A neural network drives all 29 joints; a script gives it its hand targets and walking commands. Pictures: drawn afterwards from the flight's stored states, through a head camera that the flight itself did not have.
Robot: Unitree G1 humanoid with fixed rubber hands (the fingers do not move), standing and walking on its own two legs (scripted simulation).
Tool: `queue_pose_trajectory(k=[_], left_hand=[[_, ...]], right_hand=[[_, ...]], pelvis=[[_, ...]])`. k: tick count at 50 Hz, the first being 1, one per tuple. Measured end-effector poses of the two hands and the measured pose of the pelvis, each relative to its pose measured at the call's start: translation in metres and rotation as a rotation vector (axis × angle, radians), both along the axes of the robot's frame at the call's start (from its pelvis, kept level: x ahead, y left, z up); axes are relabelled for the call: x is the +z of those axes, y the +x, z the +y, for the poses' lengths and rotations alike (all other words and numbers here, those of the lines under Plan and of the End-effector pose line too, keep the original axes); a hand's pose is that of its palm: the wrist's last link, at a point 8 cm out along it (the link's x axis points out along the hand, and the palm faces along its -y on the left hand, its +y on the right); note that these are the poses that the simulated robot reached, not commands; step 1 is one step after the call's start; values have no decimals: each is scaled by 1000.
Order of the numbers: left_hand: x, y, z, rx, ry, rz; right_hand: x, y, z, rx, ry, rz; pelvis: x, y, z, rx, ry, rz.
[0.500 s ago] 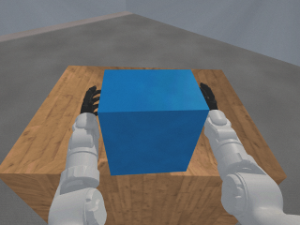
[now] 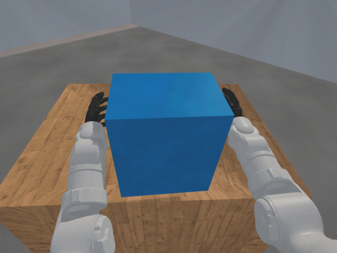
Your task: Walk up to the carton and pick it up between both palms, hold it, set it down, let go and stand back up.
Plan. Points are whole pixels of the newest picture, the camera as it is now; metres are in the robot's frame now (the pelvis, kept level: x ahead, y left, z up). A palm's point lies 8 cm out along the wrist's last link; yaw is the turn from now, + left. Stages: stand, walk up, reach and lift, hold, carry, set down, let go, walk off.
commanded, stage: reach and lift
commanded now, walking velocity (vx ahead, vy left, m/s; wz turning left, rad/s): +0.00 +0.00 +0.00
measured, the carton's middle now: (164, 137) +0.40 +0.02 +0.11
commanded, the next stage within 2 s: hold in 1.54 s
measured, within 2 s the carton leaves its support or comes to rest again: neither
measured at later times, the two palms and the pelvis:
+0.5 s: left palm (92, 115) +0.37 +0.18 +0.21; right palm (242, 111) +0.37 -0.16 +0.21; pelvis +0.00 +0.00 +0.00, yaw +0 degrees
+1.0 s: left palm (93, 105) +0.37 +0.17 +0.23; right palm (249, 99) +0.37 -0.16 +0.25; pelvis +0.00 +0.00 +0.00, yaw -1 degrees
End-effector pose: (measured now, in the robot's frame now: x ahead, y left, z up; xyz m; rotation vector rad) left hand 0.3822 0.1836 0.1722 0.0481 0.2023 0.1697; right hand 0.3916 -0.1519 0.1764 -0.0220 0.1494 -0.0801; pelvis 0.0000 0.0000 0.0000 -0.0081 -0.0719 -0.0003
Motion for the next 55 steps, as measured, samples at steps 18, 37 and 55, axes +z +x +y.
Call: queue_pose_trajectory(k=[18,37,55], left_hand=[[24,-10,-2,-14,-5,-34],[51,-14,-8,-41,-14,-49],[65,-9,-11,-46,-29,-44]], right_hand=[[25,-14,-2,-21,21,-31],[55,-25,-9,-47,42,-42],[75,-21,-12,-55,46,-33]], pelvis=[[-1,-1,0,7,-1,-29],[-1,-3,3,-6,-2,-28],[-1,1,2,-14,-3,-5]])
